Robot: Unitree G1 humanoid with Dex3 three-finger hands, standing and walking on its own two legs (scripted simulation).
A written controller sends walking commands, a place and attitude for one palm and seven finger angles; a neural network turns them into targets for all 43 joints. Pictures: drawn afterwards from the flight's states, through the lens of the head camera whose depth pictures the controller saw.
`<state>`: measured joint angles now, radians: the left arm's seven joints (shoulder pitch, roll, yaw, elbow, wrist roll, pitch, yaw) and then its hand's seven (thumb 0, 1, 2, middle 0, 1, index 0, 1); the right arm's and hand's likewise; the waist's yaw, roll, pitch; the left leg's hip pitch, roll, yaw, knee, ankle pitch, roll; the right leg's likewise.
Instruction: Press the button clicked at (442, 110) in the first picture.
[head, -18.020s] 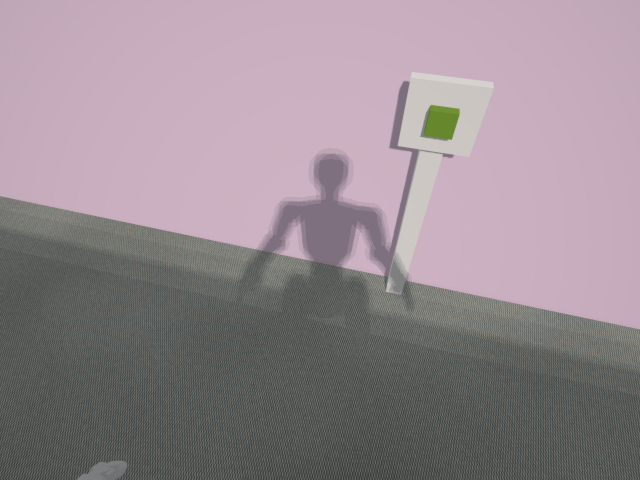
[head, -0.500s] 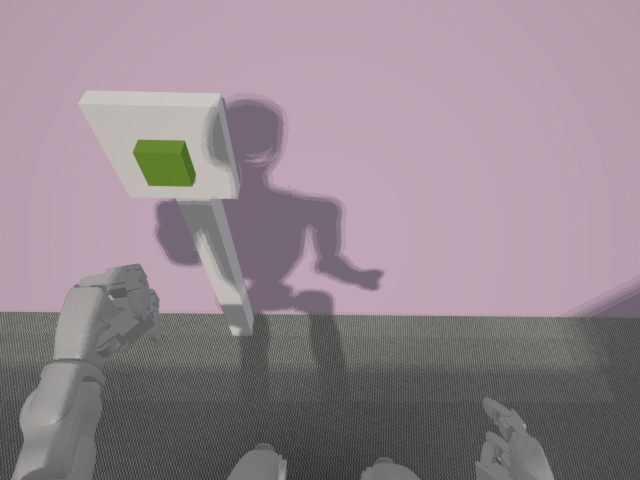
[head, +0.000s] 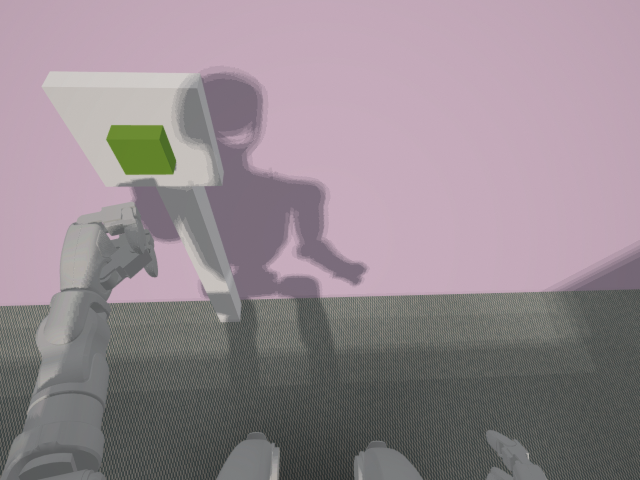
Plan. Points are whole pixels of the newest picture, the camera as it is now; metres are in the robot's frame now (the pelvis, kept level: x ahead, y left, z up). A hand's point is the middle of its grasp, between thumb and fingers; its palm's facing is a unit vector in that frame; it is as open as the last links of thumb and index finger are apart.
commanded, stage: aim a knuckle at the button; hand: left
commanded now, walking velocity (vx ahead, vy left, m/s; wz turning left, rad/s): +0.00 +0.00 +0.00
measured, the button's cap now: (144, 149) +0.52 +0.26 +0.07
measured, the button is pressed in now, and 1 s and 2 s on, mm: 0 0 9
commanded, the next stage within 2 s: press the button with the knuckle in 1.02 s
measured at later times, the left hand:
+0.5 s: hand (166, 211) +0.44 +0.21 +0.04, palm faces +0.06 -1.00 -0.03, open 3.1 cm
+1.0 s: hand (159, 216) +0.43 +0.22 +0.04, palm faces +0.07 -1.00 -0.02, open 3.1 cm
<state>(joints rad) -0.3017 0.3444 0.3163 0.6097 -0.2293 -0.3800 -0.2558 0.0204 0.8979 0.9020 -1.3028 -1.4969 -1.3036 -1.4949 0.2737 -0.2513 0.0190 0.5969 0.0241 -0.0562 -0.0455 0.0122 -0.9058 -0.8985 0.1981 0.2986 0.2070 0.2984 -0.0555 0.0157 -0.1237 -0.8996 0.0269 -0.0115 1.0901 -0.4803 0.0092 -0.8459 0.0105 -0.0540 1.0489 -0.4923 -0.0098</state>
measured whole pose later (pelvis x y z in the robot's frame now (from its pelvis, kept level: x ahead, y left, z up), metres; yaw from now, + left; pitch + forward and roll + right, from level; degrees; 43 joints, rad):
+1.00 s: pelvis +0.00 +0.01 -0.01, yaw -1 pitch +20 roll -3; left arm -0.59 0.41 0.37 0.93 -0.17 -0.45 -0.25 0.02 0.90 0.90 -1.30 -1.50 -1.30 -1.50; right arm 0.28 -0.26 0.02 0.60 0.01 0.05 -0.02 0.01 -0.91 -0.90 0.20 0.30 0.21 0.30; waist -0.10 0.01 -0.13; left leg -1.00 0.03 -0.01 1.14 -0.49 0.02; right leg -0.94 0.02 -0.05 1.08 -0.49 0.00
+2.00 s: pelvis -0.02 +0.01 -0.02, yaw -1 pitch +23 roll -4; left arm -0.85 0.54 0.41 1.17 -0.10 -0.46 -0.25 -0.01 0.79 0.94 -1.30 -1.50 -1.33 -1.50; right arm 0.33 -0.27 0.05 0.65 -0.01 0.05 -0.03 0.01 -0.91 -0.90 0.20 0.30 0.21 0.30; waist -0.15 0.02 -0.12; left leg -1.13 0.03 -0.04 1.20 -0.48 0.02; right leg -1.05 0.02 -0.08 1.13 -0.48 0.00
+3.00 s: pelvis -0.02 +0.01 -0.02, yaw -1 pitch +22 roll -4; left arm -0.78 0.50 0.39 1.06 -0.12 -0.42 -0.22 -0.05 0.83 0.93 -1.30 -1.50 -1.31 -1.50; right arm 0.34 -0.26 0.05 0.62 0.00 0.04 -0.01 0.01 -0.91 -0.90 0.20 0.30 0.21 0.30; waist -0.14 0.02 -0.12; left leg -1.12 0.03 -0.03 1.19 -0.47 0.02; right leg -1.04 0.02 -0.06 1.12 -0.47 0.00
